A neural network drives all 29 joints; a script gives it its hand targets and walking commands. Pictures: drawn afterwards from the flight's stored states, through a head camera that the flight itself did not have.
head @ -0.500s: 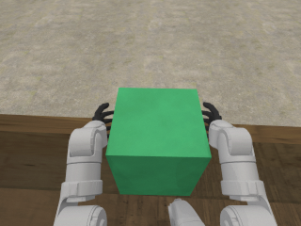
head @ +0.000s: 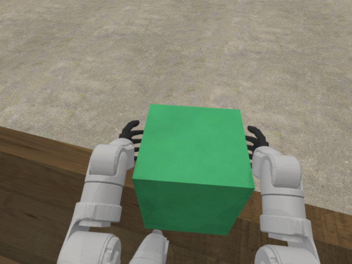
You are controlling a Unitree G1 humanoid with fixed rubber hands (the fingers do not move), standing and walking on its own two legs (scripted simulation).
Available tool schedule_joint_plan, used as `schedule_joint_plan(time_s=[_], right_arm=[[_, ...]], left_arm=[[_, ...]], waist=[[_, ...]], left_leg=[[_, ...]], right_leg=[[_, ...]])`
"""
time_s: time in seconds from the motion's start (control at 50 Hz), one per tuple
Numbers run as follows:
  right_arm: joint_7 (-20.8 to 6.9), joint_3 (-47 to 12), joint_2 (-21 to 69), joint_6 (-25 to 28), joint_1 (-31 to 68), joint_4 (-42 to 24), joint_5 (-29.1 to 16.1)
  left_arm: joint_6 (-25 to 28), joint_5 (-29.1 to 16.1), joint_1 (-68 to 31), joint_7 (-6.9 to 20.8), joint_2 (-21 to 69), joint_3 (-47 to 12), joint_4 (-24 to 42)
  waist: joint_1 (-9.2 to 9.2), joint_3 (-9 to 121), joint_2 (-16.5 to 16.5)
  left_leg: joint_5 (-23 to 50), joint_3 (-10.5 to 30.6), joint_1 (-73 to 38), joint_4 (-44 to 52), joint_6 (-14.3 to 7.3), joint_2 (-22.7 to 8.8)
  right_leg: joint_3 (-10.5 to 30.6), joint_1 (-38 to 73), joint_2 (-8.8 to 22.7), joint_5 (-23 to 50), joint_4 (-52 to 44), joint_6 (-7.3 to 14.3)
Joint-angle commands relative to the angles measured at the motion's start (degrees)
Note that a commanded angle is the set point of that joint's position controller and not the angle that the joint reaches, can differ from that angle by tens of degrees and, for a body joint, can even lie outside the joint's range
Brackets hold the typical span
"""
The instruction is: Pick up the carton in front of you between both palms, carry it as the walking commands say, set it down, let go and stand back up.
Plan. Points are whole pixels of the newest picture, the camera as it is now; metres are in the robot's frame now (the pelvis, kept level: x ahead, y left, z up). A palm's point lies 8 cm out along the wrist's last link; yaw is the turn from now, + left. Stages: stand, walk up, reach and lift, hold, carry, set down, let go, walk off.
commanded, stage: carry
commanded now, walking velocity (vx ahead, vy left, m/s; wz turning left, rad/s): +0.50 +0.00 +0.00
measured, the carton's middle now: (189, 172) +0.33 +0.03 +0.01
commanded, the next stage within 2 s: none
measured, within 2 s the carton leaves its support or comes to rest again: neither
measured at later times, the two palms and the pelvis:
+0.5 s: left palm (168, 95) +0.74 +0.16 -0.09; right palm (242, 99) +0.74 -0.14 -0.08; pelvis +0.40 +0.02 -0.18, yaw +2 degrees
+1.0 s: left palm (181, 72) +1.17 +0.16 -0.26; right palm (231, 78) +1.15 -0.14 -0.26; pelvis +0.81 +0.02 -0.38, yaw -1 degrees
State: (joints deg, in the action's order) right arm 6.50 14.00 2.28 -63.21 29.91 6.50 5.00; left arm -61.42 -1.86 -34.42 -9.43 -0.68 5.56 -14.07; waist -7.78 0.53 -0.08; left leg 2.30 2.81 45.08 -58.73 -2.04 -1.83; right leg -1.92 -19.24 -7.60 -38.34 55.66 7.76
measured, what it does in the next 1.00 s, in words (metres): goes down: left foot 0.14 m lower, then right foot 0.14 m lower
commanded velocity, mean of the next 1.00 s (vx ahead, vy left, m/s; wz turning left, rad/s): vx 0.50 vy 0.00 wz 0.00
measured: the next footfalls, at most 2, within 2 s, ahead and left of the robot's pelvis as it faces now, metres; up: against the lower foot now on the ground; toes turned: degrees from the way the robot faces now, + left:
left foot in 0.14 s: +0.28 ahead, +0.09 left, -0.14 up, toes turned +2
right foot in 0.54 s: +0.59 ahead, -0.04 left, -0.29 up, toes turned -1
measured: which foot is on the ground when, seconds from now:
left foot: up 0.00-0.12, down 0.14-0.56, up 0.58-0.92, down 0.94-1.00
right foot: down 0.00-0.14, up 0.16-0.52, down 0.54-0.96, up 0.98-1.00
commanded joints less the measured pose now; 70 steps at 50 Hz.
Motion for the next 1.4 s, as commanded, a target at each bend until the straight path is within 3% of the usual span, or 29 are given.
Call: schedule_joint_plan(time_s=[0.0,0.06,0.1,0.12,0.14,0.2,0.22,0.3,0.36,0.44,0.48,0.52,0.54,0.56,0.62,0.64,0.7,0.78,0.86,0.92,0.94,0.96,1.02,1.06,1.22,1.32,1.34,1.36,1.38], right_arm=[[-10.72,-37.75,56.99,3.12,37.09,-3.77,-19.00],[-10.21,-40.28,56.19,2.31,39.12,-7.08,-21.04],[-10.23,-40.74,54.60,1.78,36.00,-6.27,-21.01],[-10.46,-40.26,53.15,1.59,34.48,-5.01,-21.05],[-10.77,-39.32,51.59,1.30,34.50,-3.77,-21.29],[-12.45,-43.23,56.41,1.27,43.85,-5.44,-29.51],[-12.98,-44.68,60.29,1.35,46.51,-5.27,-31.67],[-13.96,-44.97,65.38,3.30,49.01,-5.11,-33.76],[-13.97,-44.41,66.38,4.04,43.85,-4.41,-32.69],[-13.85,-43.61,63.29,4.92,38.29,-3.73,-30.51],[-13.65,-43.36,61.07,4.82,36.38,-3.15,-29.77],[-13.14,-42.66,58.83,4.06,34.97,-2.95,-28.09],[-12.68,-41.26,57.66,3.51,34.65,-2.44,-26.13],[-11.93,-37.89,54.05,2.43,32.96,-0.88,-23.66],[-10.19,-33.64,50.68,1.31,34.36,-2.41,-19.34],[-9.99,-33.59,50.36,1.34,36.46,-3.28,-18.67],[-10.59,-34.59,54.14,2.19,38.26,-3.28,-18.44],[-11.06,-38.26,57.56,3.23,36.96,-3.89,-20.08],[-10.35,-40.95,56.49,3.01,38.06,-8.02,-21.26],[-10.30,-40.95,53.28,2.27,33.99,-6.82,-21.06],[-10.78,-40.41,52.28,1.71,34.26,-6.00,-21.70],[-10.93,-40.33,50.89,1.27,34.07,-3.37,-21.94],[-12.04,-43.22,56.37,1.12,42.12,-4.10,-29.69],[-13.08,-45.40,62.61,2.24,48.67,-5.51,-33.03],[-13.63,-44.58,64.94,4.80,40.79,-4.98,-32.70],[-13.25,-43.92,60.22,4.41,34.23,-2.91,-30.32],[-13.17,-43.46,59.18,4.15,33.52,-2.29,-29.70],[-13.05,-43.04,58.22,3.80,35.45,-2.93,-28.83],[-12.37,-41.72,56.41,2.61,36.91,-1.71,-28.23]], left_arm=[[2.15,-25.46,-38.86,16.88,67.41,-34.41,11.22],[2.25,-23.10,-33.88,16.52,65.29,-33.24,10.65],[1.85,-21.85,-31.81,16.30,63.07,-32.66,9.37],[1.31,-21.03,-33.61,16.24,61.81,-32.40,9.81],[0.45,-19.25,-32.97,15.93,61.37,-30.73,8.09],[-0.72,-14.10,-31.94,14.26,55.31,-25.11,8.24],[-0.44,-12.81,-33.39,13.89,55.19,-24.88,9.11],[1.06,-12.56,-35.10,14.20,58.78,-26.14,10.82],[1.99,-13.32,-33.83,13.98,61.17,-29.46,12.45],[2.29,-14.06,-33.99,12.99,59.75,-32.27,16.25],[1.73,-13.88,-31.97,12.68,57.32,-32.85,16.65],[0.88,-14.27,-29.15,13.29,54.90,-32.32,15.28],[0.22,-14.79,-28.24,13.91,53.08,-31.74,13.46],[-0.16,-16.25,-29.70,14.25,52.27,-32.04,11.91],[-0.24,-23.67,-40.13,15.58,58.68,-35.58,14.71],[-0.20,-25.67,-41.82,16.03,62.22,-36.02,14.24],[0.81,-26.82,-44.91,16.72,66.47,-36.78,14.05],[2.16,-25.47,-39.98,16.65,67.24,-35.81,13.29],[2.77,-23.44,-34.28,16.43,65.14,-34.76,12.76],[2.03,-22.00,-32.89,16.13,62.00,-34.16,12.03],[1.77,-20.58,-33.25,15.82,60.57,-33.02,11.49],[0.28,-18.85,-32.65,15.32,58.40,-30.98,9.85],[-0.74,-14.33,-30.24,14.04,54.49,-25.76,9.22],[0.16,-12.50,-33.53,13.92,55.24,-24.54,10.59],[2.32,-12.93,-34.38,12.81,58.81,-30.90,16.62],[1.10,-12.42,-30.49,12.00,54.22,-31.94,17.28],[0.62,-12.00,-29.24,12.26,52.22,-31.23,16.40],[0.21,-12.04,-30.21,12.77,49.86,-30.65,15.66],[-0.30,-12.48,-29.27,12.78,49.19,-30.42,12.52]], waist=[[-0.51,17.84,0.38],[1.45,16.52,9.42],[15.77,25.76,6.18],[21.21,22.82,-5.11],[14.94,23.04,-12.04],[12.22,25.53,-3.52],[10.11,22.26,3.13],[10.63,22.90,-2.85],[14.16,22.60,-1.05],[14.61,18.80,-6.10],[7.53,24.53,-9.93],[-4.76,23.58,2.97],[-2.55,19.59,12.58],[4.11,25.20,10.83],[4.41,24.84,4.39],[5.44,21.88,-2.84],[4.57,20.83,1.39],[0.70,19.41,-1.33],[0.96,16.78,7.44],[18.74,24.92,-1.09],[19.45,18.45,-8.64],[12.81,22.85,-11.52],[12.79,27.54,-3.47],[10.81,22.22,4.08],[16.93,18.86,-3.65],[10.42,19.46,-5.46],[6.96,22.45,-3.01],[7.49,23.52,6.57],[5.10,31.48,12.49]], left_leg=[[16.98,-9.22,-9.45,22.14,1.09,4.94],[23.12,-9.96,-24.85,31.22,-1.01,4.87],[21.70,-10.22,-47.24,26.54,-4.41,4.22],[18.05,-6.40,-51.49,32.88,-7.69,0.94],[38.10,7.47,-65.30,17.68,-10.97,-9.43],[-3.61,29.37,-55.94,22.75,-17.64,-16.81],[-7.34,27.22,-44.32,24.82,-16.39,-15.86],[8.35,22.49,-33.34,21.41,-16.05,-14.27],[-1.83,10.54,-40.79,10.59,-9.57,-2.10],[-8.69,3.19,-31.10,6.91,-8.23,1.36],[2.11,-2.36,-28.16,-5.25,-4.53,-0.55],[9.02,-7.65,-20.52,-37.90,0.46,1.84],[-42.12,-7.21,-2.97,-51.88,0.86,7.94],[-40.37,0.27,9.28,-48.88,0.04,6.84],[-30.81,4.95,13.89,-30.45,-0.52,0.30],[-25.52,4.51,8.63,-20.47,0.93,-0.84],[-15.62,0.50,0.10,-14.20,0.26,-1.13],[15.94,-5.37,-1.29,12.97,-0.16,1.80],[23.83,-10.79,-22.79,29.79,-1.39,5.03],[18.41,-10.17,-50.53,29.47,-6.35,3.83],[21.89,-3.07,-52.25,32.03,-9.30,-2.05],[39.28,14.85,-66.20,19.32,-13.43,-11.84],[-0.59,33.07,-59.23,22.14,-19.32,-16.70],[3.13,31.30,-41.13,25.21,-19.68,-16.16],[-10.31,7.96,-37.09,13.03,-9.48,1.04],[0.83,0.41,-38.77,-9.15,-5.56,2.39],[2.10,-1.26,-31.69,-19.23,-4.28,2.09],[-37.06,-2.70,-12.58,-34.48,-2.08,5.41],[-47.55,0.80,8.40,-45.79,1.07,5.18]], right_leg=[[11.81,8.77,6.67,33.45,-6.60,2.17],[6.64,5.52,6.45,35.49,0.97,0.15],[0.61,-0.78,9.72,60.20,26.74,-4.28],[-3.08,-7.79,4.96,36.52,47.63,-7.19],[2.27,-28.85,1.13,-2.52,54.96,-7.76],[10.10,-38.22,8.12,8.72,38.00,-5.62],[9.21,-33.33,9.44,12.35,28.70,-6.26],[3.84,-22.79,8.93,27.47,20.72,-6.03],[1.61,-28.00,7.54,49.61,-1.62,-5.07],[-4.33,-6.70,4.11,60.44,-24.73,-5.00],[-7.86,9.27,3.53,66.58,-18.98,-2.98],[-4.45,22.37,6.56,57.42,-29.24,1.27],[3.74,30.54,14.13,77.02,-18.15,1.71],[23.11,40.42,22.17,75.34,-15.48,4.91],[35.15,28.79,25.91,44.06,-17.04,10.46],[33.07,17.73,24.93,41.19,-19.96,11.10],[29.64,11.41,23.60,53.08,-19.85,9.03],[13.47,12.86,9.53,35.78,-8.03,2.71],[5.14,5.45,6.97,34.94,-2.34,0.78],[-2.78,-4.26,9.11,57.90,33.70,-6.19],[-4.08,-15.70,2.55,10.93,51.30,-6.17],[3.81,-30.62,2.30,0.48,49.74,-6.65],[9.96,-40.33,8.57,8.32,35.32,-5.41],[8.86,-29.89,9.97,13.10,16.55,-7.35],[-2.60,-16.80,5.96,59.29,-21.65,-5.81],[-5.50,5.12,7.12,67.14,-41.58,-3.07],[-4.07,16.99,8.43,60.49,-38.43,-2.17],[4.23,32.79,17.86,82.77,-24.90,0.84],[21.51,55.30,30.62,93.62,-11.34,8.28]])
